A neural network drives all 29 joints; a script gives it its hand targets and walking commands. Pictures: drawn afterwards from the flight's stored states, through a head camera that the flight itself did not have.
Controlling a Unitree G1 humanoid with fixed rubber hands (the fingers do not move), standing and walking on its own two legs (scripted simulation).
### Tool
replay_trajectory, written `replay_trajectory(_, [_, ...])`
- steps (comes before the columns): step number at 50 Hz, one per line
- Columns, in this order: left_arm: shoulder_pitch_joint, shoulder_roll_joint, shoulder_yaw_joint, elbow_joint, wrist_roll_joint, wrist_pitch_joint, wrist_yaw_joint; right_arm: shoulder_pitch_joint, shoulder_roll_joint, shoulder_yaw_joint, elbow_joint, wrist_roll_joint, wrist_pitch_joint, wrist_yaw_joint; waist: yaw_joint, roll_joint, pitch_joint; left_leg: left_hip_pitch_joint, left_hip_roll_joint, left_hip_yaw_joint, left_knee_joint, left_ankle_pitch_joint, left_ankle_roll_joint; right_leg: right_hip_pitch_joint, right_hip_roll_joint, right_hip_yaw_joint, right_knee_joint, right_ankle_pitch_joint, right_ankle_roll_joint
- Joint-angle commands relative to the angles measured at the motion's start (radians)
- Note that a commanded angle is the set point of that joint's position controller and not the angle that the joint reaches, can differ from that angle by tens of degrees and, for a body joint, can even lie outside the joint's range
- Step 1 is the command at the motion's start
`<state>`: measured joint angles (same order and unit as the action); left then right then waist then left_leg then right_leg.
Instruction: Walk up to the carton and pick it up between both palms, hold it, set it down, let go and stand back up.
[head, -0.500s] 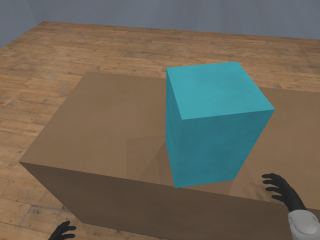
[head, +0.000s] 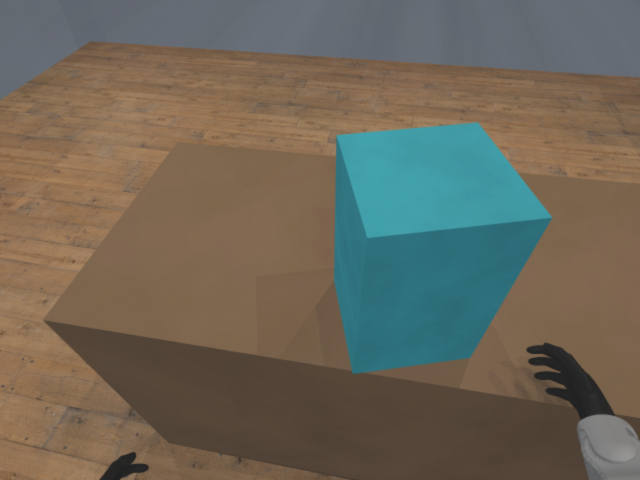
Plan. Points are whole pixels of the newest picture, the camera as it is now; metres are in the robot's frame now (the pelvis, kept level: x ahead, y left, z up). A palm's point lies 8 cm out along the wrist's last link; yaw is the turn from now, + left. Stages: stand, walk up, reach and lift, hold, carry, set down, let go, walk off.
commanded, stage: stand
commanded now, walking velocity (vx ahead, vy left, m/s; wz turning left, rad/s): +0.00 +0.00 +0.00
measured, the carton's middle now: (410, 258) +0.38 -0.11 +0.07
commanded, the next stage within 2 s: none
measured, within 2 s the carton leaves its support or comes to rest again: neither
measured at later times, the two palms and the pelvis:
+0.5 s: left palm out of the picture +0.11 +0.31 -0.09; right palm (586, 405) +0.20 -0.30 -0.01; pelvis +0.00 +0.01 +0.00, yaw +0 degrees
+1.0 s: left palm out of the picture +0.11 +0.31 -0.10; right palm (587, 404) +0.21 -0.30 -0.01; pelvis +0.00 +0.01 +0.00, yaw +0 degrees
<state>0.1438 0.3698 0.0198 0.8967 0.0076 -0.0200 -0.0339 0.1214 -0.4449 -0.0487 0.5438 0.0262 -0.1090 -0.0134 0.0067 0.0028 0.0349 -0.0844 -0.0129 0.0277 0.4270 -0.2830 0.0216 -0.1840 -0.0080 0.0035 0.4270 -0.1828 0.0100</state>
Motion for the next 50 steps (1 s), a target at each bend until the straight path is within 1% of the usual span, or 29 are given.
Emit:
replay_trajectory(1, [-0.058,0.183,0.047,-0.067,-0.004,-0.018,0.002,0.020,-0.141,-0.025,0.046,-0.009,0.056,0.004,-0.004,0.054,-0.005,-0.070,0.139,-0.106,-0.102,0.103,0.010,0.023,-0.114,0.085,-0.055,0.137,-0.030])
replay_trajectory(6, [-0.052,0.188,0.051,-0.056,-0.003,-0.018,0.004,0.021,-0.139,-0.020,0.055,-0.011,0.059,0.003,-0.008,0.091,0.008,-0.072,0.135,-0.099,-0.108,0.081,0.013,0.024,-0.124,0.099,-0.072,0.141,-0.032])
replay_trajectory(7, [-0.067,0.199,0.051,-0.052,0.000,-0.018,0.006,0.023,-0.137,-0.024,0.064,-0.014,0.059,0.007,-0.008,0.064,-0.005,-0.064,0.134,-0.105,-0.112,0.075,0.012,0.035,-0.121,0.088,-0.061,0.146,-0.034])
replay_trajectory(10, [-0.067,0.190,0.051,-0.057,0.001,-0.018,0.010,0.023,-0.137,-0.024,0.060,-0.010,0.060,0.002,-0.013,0.056,0.001,-0.052,0.142,-0.106,-0.112,0.129,0.005,0.012,-0.119,0.089,-0.060,0.136,-0.029])
replay_trajectory(12, [-0.048,0.192,0.050,-0.048,-0.001,-0.018,0.011,0.017,-0.164,-0.030,0.076,-0.012,0.055,-0.001,-0.001,0.091,0.018,-0.070,0.147,-0.111,-0.121,0.128,0.008,0.024,-0.124,0.101,-0.074,0.126,-0.035])
replay_trajectory(13, [-0.061,0.186,0.048,-0.042,-0.001,-0.016,0.007,0.029,-0.148,-0.026,0.077,-0.010,0.057,-0.001,-0.012,0.095,0.015,-0.058,0.143,-0.108,-0.121,0.127,0.005,0.022,-0.123,0.095,-0.074,0.125,-0.033])
replay_trajectory(16, [-0.073,0.195,0.053,-0.047,0.002,-0.020,0.009,0.010,-0.144,-0.024,0.075,-0.010,0.059,0.002,-0.003,0.088,0.022,-0.068,0.145,-0.107,-0.112,0.132,0.010,0.024,-0.119,0.092,-0.075,0.123,-0.034])
replay_trajectory(18, [-0.065,0.191,0.047,-0.037,-0.001,-0.017,0.006,0.020,-0.136,-0.023,0.076,-0.010,0.058,0.003,-0.012,0.058,0.007,-0.050,0.144,-0.119,-0.123,0.102,0.012,0.021,-0.120,0.087,-0.067,0.124,-0.030])
replay_trajectory(20, [-0.064,0.182,0.046,-0.038,0.002,-0.013,0.009,0.014,-0.138,-0.023,0.077,-0.012,0.059,0.004,-0.009,0.059,0.002,-0.052,0.144,-0.109,-0.120,0.157,0.003,0.030,-0.119,0.082,-0.070,0.148,-0.027])
replay_trajectory(21, [-0.060,0.196,0.053,-0.040,0.001,-0.012,0.008,0.001,-0.147,-0.024,0.073,-0.010,0.063,0.004,-0.002,0.094,0.013,-0.063,0.146,-0.102,-0.116,0.157,0.007,0.029,-0.120,0.089,-0.071,0.140,-0.028])
replay_trajectory(22, [-0.058,0.188,0.048,-0.031,-0.001,-0.014,0.010,-0.003,-0.152,-0.025,0.084,-0.010,0.062,0.002,0.000,0.090,0.006,-0.069,0.141,-0.102,-0.122,0.144,0.005,0.038,-0.123,0.088,-0.081,0.146,-0.030])
replay_trajectory(23, [-0.070,0.189,0.046,-0.033,0.001,-0.010,0.008,0.014,-0.151,-0.026,0.081,-0.007,0.059,0.002,-0.014,0.088,0.009,-0.054,0.137,-0.094,-0.120,0.154,0.002,0.031,-0.126,0.084,-0.066,0.167,-0.031])
replay_trajectory(24, [-0.065,0.205,0.051,-0.029,-0.001,-0.012,0.011,0.019,-0.155,-0.029,0.091,-0.009,0.059,0.002,-0.014,0.053,0.005,-0.039,0.148,-0.117,-0.128,0.163,0.003,0.024,-0.125,0.088,-0.066,0.141,-0.031])
replay_trajectory(25, [-0.055,0.182,0.044,-0.018,-0.002,-0.009,0.011,0.025,-0.152,-0.026,0.092,-0.010,0.062,0.001,-0.009,0.083,0.009,-0.044,0.150,-0.111,-0.126,0.176,0.005,0.023,-0.116,0.081,-0.073,0.126,-0.028])
replay_trajectory(26, [-0.059,0.197,0.048,-0.027,0.003,-0.011,0.011,0.001,-0.151,-0.028,0.085,-0.009,0.065,0.006,-0.002,0.081,0.021,-0.053,0.144,-0.102,-0.113,0.175,0.003,0.023,-0.120,0.079,-0.076,0.148,-0.027])
replay_trajectory(28, [-0.081,0.201,0.046,-0.026,0.000,-0.009,0.009,0.010,-0.139,-0.022,0.088,-0.009,0.065,0.002,-0.016,0.090,0.008,-0.034,0.150,-0.105,-0.123,0.218,-0.009,0.014,-0.118,0.076,-0.059,0.145,-0.025])
replay_trajectory(29, [-0.067,0.197,0.047,-0.025,0.002,-0.009,0.012,-0.001,-0.158,-0.032,0.084,-0.008,0.066,0.002,-0.007,0.107,0.013,-0.041,0.151,-0.098,-0.128,0.220,-0.011,0.014,-0.121,0.083,-0.073,0.133,-0.027])
replay_trajectory(30, [-0.071,0.192,0.048,-0.017,0.005,-0.008,0.013,0.013,-0.144,-0.027,0.097,-0.011,0.068,-0.001,-0.015,0.103,0.019,-0.045,0.154,-0.101,-0.140,0.224,-0.017,0.016,-0.116,0.076,-0.070,0.112,-0.026])
replay_trajectory(34, [-0.060,0.187,0.046,-0.010,-0.001,-0.009,0.013,0.009,-0.144,-0.031,0.104,-0.009,0.067,0.002,-0.004,0.069,0.003,-0.035,0.146,-0.103,-0.130,0.189,-0.005,0.026,-0.115,0.076,-0.070,0.132,-0.027])
replay_trajectory(36, [-0.072,0.194,0.047,-0.012,0.000,-0.008,0.013,0.005,-0.149,-0.028,0.097,-0.010,0.061,0.002,-0.012,0.083,-0.007,-0.045,0.148,-0.107,-0.142,0.154,-0.003,0.045,-0.128,0.086,-0.083,0.130,-0.027])
replay_trajectory(38, [-0.075,0.198,0.048,-0.009,0.001,-0.008,0.012,0.001,-0.140,-0.027,0.103,-0.007,0.069,0.006,-0.005,0.075,0.015,-0.051,0.149,-0.108,-0.136,0.193,-0.007,0.030,-0.125,0.082,-0.079,0.134,-0.028])
replay_trajectory(40, [-0.063,0.178,0.041,-0.005,0.000,-0.011,0.010,0.004,-0.148,-0.026,0.101,-0.008,0.063,0.003,-0.007,0.101,-0.023,-0.023,0.140,-0.092,-0.121,0.201,-0.003,0.041,-0.126,0.082,-0.085,0.161,-0.027])
replay_trajectory(41, [-0.086,0.192,0.045,-0.010,0.001,-0.014,0.013,-0.001,-0.143,-0.027,0.102,-0.010,0.066,0.003,-0.010,0.064,-0.016,-0.023,0.143,-0.097,-0.127,0.198,-0.002,0.041,-0.130,0.078,-0.071,0.158,-0.028])
replay_trajectory(43, [-0.093,0.181,0.039,-0.010,0.001,-0.012,0.012,-0.003,-0.151,-0.031,0.106,-0.011,0.067,-0.002,-0.009,0.087,0.007,-0.032,0.154,-0.095,-0.135,0.256,-0.019,0.022,-0.124,0.075,-0.084,0.121,-0.029])
replay_trajectory(44, [-0.085,0.189,0.042,-0.013,-0.001,-0.011,0.014,-0.003,-0.161,-0.033,0.108,-0.008,0.065,-0.002,-0.003,0.110,0.001,-0.035,0.152,-0.095,-0.133,0.226,-0.013,0.019,-0.126,0.083,-0.084,0.126,-0.034])
replay_trajectory(47, [-0.087,0.207,0.050,-0.001,0.000,-0.011,0.014,0.007,-0.149,-0.032,0.108,-0.009,0.066,0.003,-0.013,0.072,0.013,-0.031,0.156,-0.107,-0.144,0.212,-0.016,0.023,-0.126,0.076,-0.088,0.119,-0.029])
replay_trajectory(48, [-0.077,0.192,0.046,0.000,0.000,-0.013,0.016,0.013,-0.132,-0.026,0.115,-0.009,0.064,0.002,-0.014,0.091,0.004,-0.022,0.155,-0.097,-0.150,0.194,-0.014,0.026,-0.132,0.089,-0.093,0.128,-0.027])
replay_trajectory(49, [-0.071,0.193,0.047,-0.002,0.003,-0.012,0.015,-0.004,-0.151,-0.030,0.115,-0.010,0.064,0.004,0.000,0.086,0.001,-0.031,0.150,-0.099,-0.141,0.160,-0.004,0.030,-0.127,0.079,-0.090,0.117,-0.029])
replay_trajectory(50, [-0.065,0.173,0.043,0.009,0.001,-0.008,0.012,0.006,-0.146,-0.029,0.118,-0.009,0.065,-0.001,-0.003,0.081,0.015,-0.038,0.148,-0.093,-0.142,0.178,-0.008,0.025,-0.123,0.080,-0.095,0.144,-0.029])
